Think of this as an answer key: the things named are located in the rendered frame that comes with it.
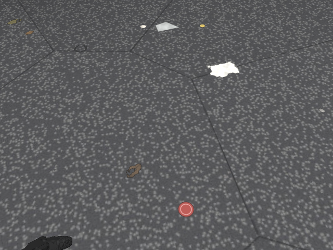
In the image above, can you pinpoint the left robot hand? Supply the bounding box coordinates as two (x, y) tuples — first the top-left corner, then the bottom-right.
(22, 236), (72, 250)

